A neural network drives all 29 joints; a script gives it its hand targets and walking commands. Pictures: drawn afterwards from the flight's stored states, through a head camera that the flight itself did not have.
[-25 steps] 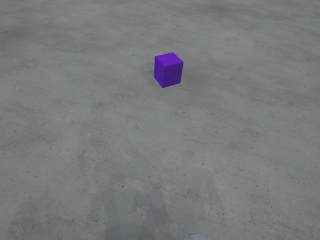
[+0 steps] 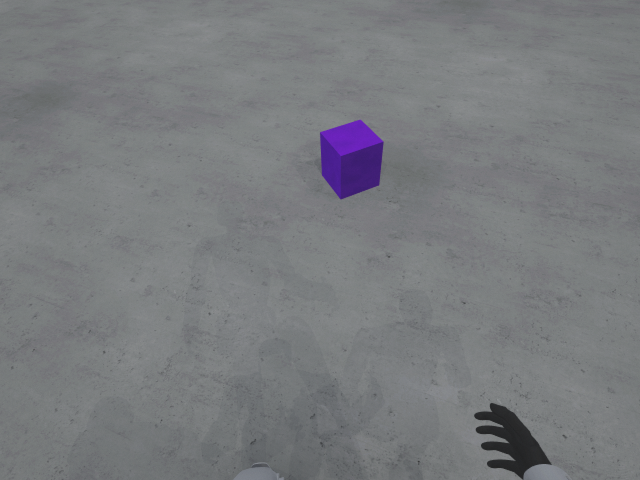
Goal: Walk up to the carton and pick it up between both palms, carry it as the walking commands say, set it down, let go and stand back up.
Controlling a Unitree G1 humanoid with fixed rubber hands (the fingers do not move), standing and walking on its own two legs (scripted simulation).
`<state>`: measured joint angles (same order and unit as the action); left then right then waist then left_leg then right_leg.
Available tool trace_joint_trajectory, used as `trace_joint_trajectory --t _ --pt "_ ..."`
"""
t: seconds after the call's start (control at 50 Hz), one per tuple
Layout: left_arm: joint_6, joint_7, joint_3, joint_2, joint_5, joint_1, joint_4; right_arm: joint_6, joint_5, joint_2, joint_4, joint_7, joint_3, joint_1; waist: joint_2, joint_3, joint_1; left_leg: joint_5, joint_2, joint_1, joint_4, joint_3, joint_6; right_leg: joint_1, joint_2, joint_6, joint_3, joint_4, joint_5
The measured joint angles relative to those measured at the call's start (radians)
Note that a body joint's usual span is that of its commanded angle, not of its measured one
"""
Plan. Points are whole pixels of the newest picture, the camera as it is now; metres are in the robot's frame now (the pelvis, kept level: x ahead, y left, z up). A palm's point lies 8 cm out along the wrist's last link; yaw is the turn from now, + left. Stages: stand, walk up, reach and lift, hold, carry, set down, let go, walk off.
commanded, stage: walk up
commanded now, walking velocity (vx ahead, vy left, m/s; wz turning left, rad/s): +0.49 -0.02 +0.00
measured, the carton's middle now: (350, 159) +1.52 -0.12 -0.65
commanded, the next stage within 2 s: none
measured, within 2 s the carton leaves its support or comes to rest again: neither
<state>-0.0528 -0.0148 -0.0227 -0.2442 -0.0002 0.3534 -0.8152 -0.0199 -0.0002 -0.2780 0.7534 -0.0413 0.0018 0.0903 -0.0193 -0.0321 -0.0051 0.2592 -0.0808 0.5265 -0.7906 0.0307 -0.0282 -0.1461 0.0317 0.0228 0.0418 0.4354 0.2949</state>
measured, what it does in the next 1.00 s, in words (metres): walks ahead: left foot, then right foot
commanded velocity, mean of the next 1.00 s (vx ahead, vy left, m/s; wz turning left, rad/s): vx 0.49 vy -0.06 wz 0.00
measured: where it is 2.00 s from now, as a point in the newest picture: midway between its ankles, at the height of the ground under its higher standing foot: (337, 287)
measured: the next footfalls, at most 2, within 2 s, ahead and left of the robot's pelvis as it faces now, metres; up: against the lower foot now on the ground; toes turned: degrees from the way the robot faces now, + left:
left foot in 0.12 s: +0.18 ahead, +0.15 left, +0.00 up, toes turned +4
right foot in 0.52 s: +0.41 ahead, -0.14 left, +0.00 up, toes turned -3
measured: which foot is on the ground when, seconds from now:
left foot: up 0.00-0.10, down 0.12-0.52, up 0.54-0.96, down 0.98-1.00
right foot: down 0.00-0.12, up 0.14-0.50, down 0.52-0.98, up 1.00-1.00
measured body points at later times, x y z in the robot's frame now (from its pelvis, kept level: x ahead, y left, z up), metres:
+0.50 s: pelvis +0.25 -0.01 -0.02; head +0.27 +0.00 +0.43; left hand +0.37 +0.24 -0.15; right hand +0.25 -0.28 -0.14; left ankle +0.14 +0.15 -0.74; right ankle +0.35 -0.14 -0.73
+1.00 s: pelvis +0.48 +0.01 -0.02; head +0.50 +0.01 +0.43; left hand +0.54 +0.27 -0.15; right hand +0.64 -0.25 -0.12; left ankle +0.55 +0.12 -0.75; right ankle +0.37 -0.13 -0.74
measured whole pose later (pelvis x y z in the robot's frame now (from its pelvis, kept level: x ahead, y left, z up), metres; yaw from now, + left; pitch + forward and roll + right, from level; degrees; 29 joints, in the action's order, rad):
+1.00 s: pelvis +0.48 +0.01 -0.02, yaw -1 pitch +1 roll -1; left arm -0.05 -0.02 -0.02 -0.27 0.00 0.35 -0.82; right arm -0.03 0.00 -0.27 0.75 -0.04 0.00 0.15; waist -0.01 -0.02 -0.01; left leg 0.23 -0.07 0.41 -0.61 0.06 -0.01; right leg -0.12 0.03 0.00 0.05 0.61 0.46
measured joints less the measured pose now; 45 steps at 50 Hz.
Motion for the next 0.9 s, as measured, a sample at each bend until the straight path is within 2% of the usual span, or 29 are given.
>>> trace_joint_trajectory --t 0.1,0.14,0.18,0.22,0.26,0.36,0.46,0.52,0.54,0.6,0.62,0.66,0.78,0.9 --pt "0.0 -0.004 0.0 -0.012 0.0 0.001 0.0 -0.007 0.0 -0.003 0.0 0.0 0.0 0.039 0.005 0.006 0.001 -0.02 0.017 -0.104 0.191 0.027 0.003 0.06 -0.002 -0.024 0.002 0.047 0.101" --pt "0.007 -0.005 -0.002 -0.026 0.0 -0.013 -0.001 -0.016 0.0 0.0 0.002 0.001 0.0 0.083 0.019 0.002 0.002 -0.047 0.021 -0.129 0.174 0.034 0.023 0.0 0.004 -0.025 -0.005 0.257 0.163" --pt "0.015 -0.008 -0.001 -0.04 0.0 -0.038 0.0 -0.016 0.0 0.009 0.002 0.005 0.0 0.163 0.043 0.003 0.002 -0.008 0.029 -0.163 0.167 0.038 0.035 -0.088 -0.002 -0.025 -0.012 0.477 0.162" --pt "0.021 -0.017 -0.001 -0.045 0.0 -0.054 0.0 -0.016 0.0 0.007 0.002 0.009 0.0 0.24 0.05 0.003 0.001 0.021 0.024 -0.208 0.191 0.038 0.036 -0.167 -0.003 -0.025 -0.013 0.585 0.121" --pt "0.032 -0.029 -0.001 -0.046 0.0 -0.068 0.0 -0.016 0.0 0.006 0.001 0.013 0.0 0.305 0.051 0.003 0.001 0.039 0.013 -0.25 0.216 0.039 0.034 -0.232 -0.003 -0.025 -0.014 0.599 0.081" --pt "0.056 -0.057 -0.001 -0.041 0.0 -0.101 0.001 -0.017 0.0 0.007 0.001 0.024 0.0 0.41 0.052 0.004 0.001 0.085 -0.006 -0.35 0.266 0.04 0.016 -0.351 0.0 -0.025 -0.015 0.564 -0.007" --pt "0.057 -0.073 -0.001 -0.022 0.0 -0.144 0.001 -0.017 0.0 0.007 0.0 0.028 0.0 0.41 0.051 0.004 0.005 0.139 -0.014 -0.441 0.304 0.04 -0.017 -0.359 0.001 -0.025 -0.015 0.315 -0.05" --pt "0.041 -0.059 -0.001 -0.018 0.0 -0.152 0.001 -0.017 0.0 0.007 0.001 0.028 0.0 0.379 0.051 0.006 0.004 0.198 -0.012 -0.476 0.282 0.043 -0.039 -0.324 0.002 -0.025 -0.016 0.176 -0.067" --pt "0.031 -0.049 -0.001 -0.016 0.0 -0.152 0.001 -0.017 0.0 0.004 0.001 0.028 0.0 0.364 0.043 0.003 0.003 0.235 -0.019 -0.462 0.214 0.039 -0.034 -0.321 0.0 -0.024 -0.009 0.185 -0.112" --pt "0.015 -0.026 -0.001 -0.006 0.0 -0.12 0.0 -0.013 0.0 0.002 0.001 0.028 0.0 0.263 0.02 -0.001 0.001 0.256 0.004 -0.314 -0.154 0.012 -0.008 -0.301 -0.001 -0.005 0.005 0.233 -0.067" --pt "0.013 -0.021 -0.001 -0.006 0.0 -0.103 0.0 -0.013 0.0 0.002 0.0 0.028 0.0 0.222 0.016 0.0 0.001 0.237 0.014 -0.261 -0.237 0.012 -0.004 -0.28 -0.001 0.0 0.005 0.213 -0.058" --pt "0.009 -0.011 -0.001 -0.006 0.0 -0.068 0.0 -0.014 0.0 0.001 0.0 0.028 0.0 0.145 0.008 0.001 0.002 0.191 0.028 -0.171 -0.3 0.01 -0.003 -0.235 -0.001 0.004 0.006 0.164 -0.058" --pt "-0.005 0.006 -0.001 -0.004 0.0 -0.011 0.001 0.001 0.0 0.002 0.0 0.011 0.001 0.008 -0.017 0.002 -0.006 0.055 0.009 0.025 -0.277 0.008 -0.003 -0.104 -0.001 0.004 0.007 0.053 -0.039" --pt "-0.005 0.0 -0.001 -0.009 0.0 -0.003 -0.001 0.002 0.0 0.015 0.0 -0.005 0.0 -0.01 -0.002 0.003 -0.006 -0.002 -0.007 -0.002 0.026 0.01 -0.003 0.018 -0.002 -0.004 0.008 0.011 0.031"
